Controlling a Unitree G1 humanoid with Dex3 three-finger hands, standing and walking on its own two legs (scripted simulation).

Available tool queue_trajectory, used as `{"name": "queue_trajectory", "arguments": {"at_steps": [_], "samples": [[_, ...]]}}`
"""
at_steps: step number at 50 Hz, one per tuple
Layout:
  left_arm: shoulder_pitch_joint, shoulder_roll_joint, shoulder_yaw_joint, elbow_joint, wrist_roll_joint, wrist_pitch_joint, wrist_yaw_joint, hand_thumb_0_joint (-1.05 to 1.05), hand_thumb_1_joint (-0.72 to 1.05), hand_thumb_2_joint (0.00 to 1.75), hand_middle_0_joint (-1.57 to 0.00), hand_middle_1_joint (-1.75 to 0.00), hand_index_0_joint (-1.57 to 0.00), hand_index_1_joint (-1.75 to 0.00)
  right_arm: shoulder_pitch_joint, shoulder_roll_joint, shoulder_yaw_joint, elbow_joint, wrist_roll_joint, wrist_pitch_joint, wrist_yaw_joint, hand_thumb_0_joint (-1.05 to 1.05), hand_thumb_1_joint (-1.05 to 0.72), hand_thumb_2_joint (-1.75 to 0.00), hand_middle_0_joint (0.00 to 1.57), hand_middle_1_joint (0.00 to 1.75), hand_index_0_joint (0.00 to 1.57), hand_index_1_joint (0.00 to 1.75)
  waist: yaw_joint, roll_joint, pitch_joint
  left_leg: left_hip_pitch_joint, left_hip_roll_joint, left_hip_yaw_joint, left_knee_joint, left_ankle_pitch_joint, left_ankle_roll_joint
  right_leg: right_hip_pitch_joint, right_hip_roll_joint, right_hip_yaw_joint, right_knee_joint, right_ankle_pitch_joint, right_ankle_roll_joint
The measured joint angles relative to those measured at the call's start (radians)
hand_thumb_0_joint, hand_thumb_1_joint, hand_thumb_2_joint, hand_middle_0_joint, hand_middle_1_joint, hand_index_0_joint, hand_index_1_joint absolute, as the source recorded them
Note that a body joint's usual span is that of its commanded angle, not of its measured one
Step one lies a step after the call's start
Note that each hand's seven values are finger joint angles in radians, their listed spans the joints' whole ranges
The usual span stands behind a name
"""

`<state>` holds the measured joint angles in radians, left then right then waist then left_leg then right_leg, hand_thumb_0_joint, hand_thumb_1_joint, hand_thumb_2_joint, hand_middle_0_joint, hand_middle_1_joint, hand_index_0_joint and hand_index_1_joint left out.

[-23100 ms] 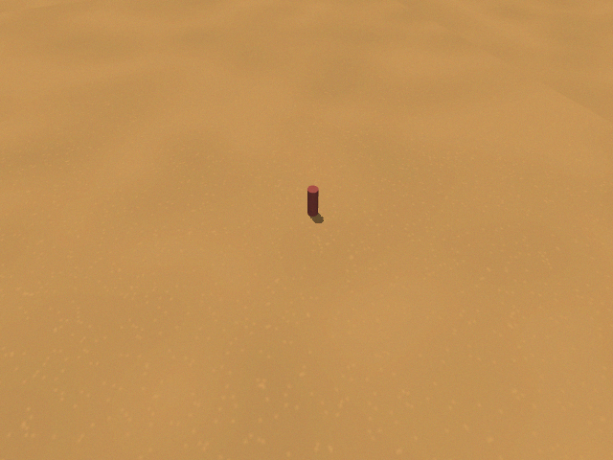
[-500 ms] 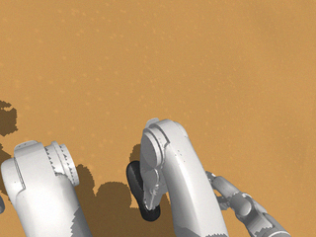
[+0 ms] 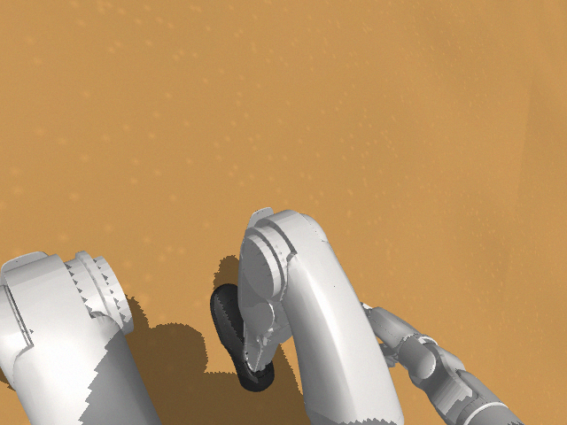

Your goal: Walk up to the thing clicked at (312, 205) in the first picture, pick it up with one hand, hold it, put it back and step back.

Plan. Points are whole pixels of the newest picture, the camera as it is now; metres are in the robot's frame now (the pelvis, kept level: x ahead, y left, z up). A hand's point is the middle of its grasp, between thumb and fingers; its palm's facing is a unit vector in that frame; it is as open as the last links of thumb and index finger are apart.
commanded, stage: lower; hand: left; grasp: from the side
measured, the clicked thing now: out of the picture +0.44 +0.33 -0.20
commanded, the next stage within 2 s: loosen in 0.02 s
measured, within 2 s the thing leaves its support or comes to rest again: rests again in 0.36 s
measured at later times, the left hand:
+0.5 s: hand out of the picture +0.44 +0.32 -0.16, palm faces +0.41 -0.91 +0.00, open 10.0 cm
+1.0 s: hand out of the picture +0.44 +0.37 -0.12, palm faces +0.47 -0.88 -0.02, open 16.8 cm
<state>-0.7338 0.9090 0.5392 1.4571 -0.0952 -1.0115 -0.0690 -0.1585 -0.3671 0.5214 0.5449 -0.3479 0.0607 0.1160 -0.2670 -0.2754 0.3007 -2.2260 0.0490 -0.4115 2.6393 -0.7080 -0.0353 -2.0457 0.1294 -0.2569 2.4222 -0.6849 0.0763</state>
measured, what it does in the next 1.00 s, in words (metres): stands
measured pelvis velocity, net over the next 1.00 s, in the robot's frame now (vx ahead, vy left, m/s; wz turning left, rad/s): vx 0.00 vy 0.00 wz -0.01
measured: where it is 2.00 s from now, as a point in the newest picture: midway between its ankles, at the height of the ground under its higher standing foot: (181, 390)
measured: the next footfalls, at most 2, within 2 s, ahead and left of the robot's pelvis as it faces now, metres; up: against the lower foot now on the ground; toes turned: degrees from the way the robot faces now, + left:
none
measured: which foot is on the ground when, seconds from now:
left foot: down 0.00-1.00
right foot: down 0.00-1.00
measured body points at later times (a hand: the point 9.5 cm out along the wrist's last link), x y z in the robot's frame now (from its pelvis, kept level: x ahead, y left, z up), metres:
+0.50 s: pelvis +0.00 +0.00 +0.00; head +0.23 +0.20 +0.33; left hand +0.42 +0.37 -0.16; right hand +0.16 -0.24 -0.03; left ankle +0.08 +0.13 -0.26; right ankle +0.13 -0.12 -0.26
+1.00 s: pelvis +0.00 +0.00 +0.00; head +0.22 +0.19 +0.34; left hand +0.41 +0.42 -0.12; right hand +0.16 -0.24 -0.03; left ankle +0.08 +0.13 -0.26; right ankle +0.13 -0.12 -0.25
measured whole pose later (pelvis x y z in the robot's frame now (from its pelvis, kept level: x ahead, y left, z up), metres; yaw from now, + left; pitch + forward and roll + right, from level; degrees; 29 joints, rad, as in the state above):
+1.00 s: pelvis +0.00 +0.00 +0.00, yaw +0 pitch +14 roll -17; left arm -0.70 0.94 0.64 1.24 -0.10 -0.93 -0.12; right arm -0.12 -0.36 0.48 0.53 -0.32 0.09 0.10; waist -0.23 -0.26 0.28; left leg -2.22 0.06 -0.40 2.63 -0.70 -0.02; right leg -2.04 0.13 -0.26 2.40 -0.67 0.07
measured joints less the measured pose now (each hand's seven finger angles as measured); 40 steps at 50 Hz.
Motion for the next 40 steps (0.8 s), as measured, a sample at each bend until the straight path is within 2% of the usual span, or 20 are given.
{"name": "queue_trajectory", "arguments": {"at_steps": [3, 11, 15, 18, 24, 28, 36, 40], "samples": [[-0.002, 0.003, 0.002, 0.005, -0.006, -0.006, 0.012, 0.06, 0.06, 1.05, -0.94, -1.03, -0.91, -1.04, -0.005, 0.000, 0.004, -0.001, -0.005, 0.001, 0.000, 0.00, -0.89, -0.89, 0.20, 0.30, 0.21, 0.30, -0.001, -0.006, 0.002, 0.003, 0.000, -0.004, 0.002, -0.001, -0.001, 0.003, 0.001, -0.002, 0.000, 0.002, 0.001], [0.000, 0.018, -0.020, 0.017, 0.015, -0.009, 0.019, 0.05, 0.07, 1.03, -0.94, -1.02, -0.91, -1.03, -0.016, 0.001, 0.013, -0.006, -0.009, 0.005, -0.002, 0.00, -0.90, -0.89, 0.20, 0.30, 0.21, 0.30, -0.002, -0.009, 0.007, 0.003, 0.002, -0.010, 0.007, 0.003, 0.004, 0.005, 0.007, -0.006, -0.003, 0.010, 0.006], [-0.002, 0.016, -0.004, 0.016, -0.010, -0.017, 0.026, 0.04, 0.08, 0.92, -0.94, -0.98, -0.91, -0.98, -0.014, 0.001, 0.017, -0.008, -0.009, 0.001, 0.000, 0.00, -0.90, -0.89, 0.20, 0.30, 0.21, 0.30, 0.001, -0.013, 0.008, 0.005, 0.003, -0.013, 0.009, 0.003, 0.006, 0.008, 0.009, -0.008, -0.005, 0.012, 0.007], [-0.005, 0.017, -0.004, 0.019, -0.014, -0.021, 0.028, 0.03, 0.08, 0.80, -0.93, -0.91, -0.90, -0.90, -0.012, 0.003, 0.020, -0.008, -0.009, 0.000, 0.000, 0.00, -0.91, -0.89, 0.21, 0.30, 0.21, 0.30, 0.001, -0.016, 0.007, 0.006, 0.004, -0.012, 0.008, 0.003, 0.007, 0.009, 0.009, -0.008, -0.006, 0.013, 0.005], [-0.004, 0.019, -0.023, 0.014, 0.006, -0.020, 0.019, 0.01, -0.05, 0.55, -0.78, -0.70, -0.77, -0.68, -0.011, 0.004, 0.022, -0.010, -0.007, 0.003, -0.001, 0.00, -0.91, -0.89, 0.21, 0.30, 0.21, 0.30, 0.001, -0.013, 0.007, 0.006, 0.005, -0.014, 0.007, 0.004, 0.011, 0.012, 0.010, -0.010, -0.011, 0.015, 0.002], [-0.005, 0.019, -0.012, 0.020, -0.006, -0.019, 0.028, 0.00, -0.15, 0.41, -0.66, -0.56, -0.66, -0.54, -0.010, 0.002, 0.024, -0.013, -0.006, 0.004, 0.001, 0.00, -0.92, -0.89, 0.21, 0.30, 0.21, 0.30, 0.001, -0.012, 0.007, 0.008, 0.005, -0.017, 0.007, 0.003, 0.011, 0.014, 0.012, -0.012, -0.013, 0.016, 0.005], [-0.006, 0.022, -0.021, 0.021, -0.002, -0.022, 0.028, -0.01, -0.30, 0.25, -0.46, -0.36, -0.46, -0.34, -0.011, 0.002, 0.024, -0.013, -0.006, 0.005, 0.000, 0.00, -0.92, -0.89, 0.21, 0.30, 0.21, 0.30, 0.003, -0.014, 0.008, 0.007, 0.007, -0.015, 0.004, 0.005, 0.011, 0.013, 0.012, -0.012, -0.015, 0.018, 0.002], [0.002, 0.019, 0.003, 0.003, -0.014, -0.023, 0.019, -0.01, -0.35, 0.18, -0.34, -0.26, -0.34, -0.24, -0.012, 0.002, 0.026, -0.013, -0.003, 0.004, -0.001, 0.00, -0.91, -0.89, 0.21, 0.30, 0.21, 0.30, 0.003, -0.017, 0.008, 0.009, 0.008, -0.018, 0.006, 0.004, 0.011, 0.013, 0.013, -0.012, -0.015, 0.019, 0.007]]}}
